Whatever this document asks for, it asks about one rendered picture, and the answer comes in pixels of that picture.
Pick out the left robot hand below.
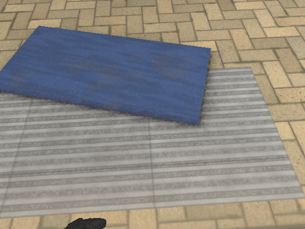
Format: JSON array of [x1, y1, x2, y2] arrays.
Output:
[[64, 218, 107, 229]]

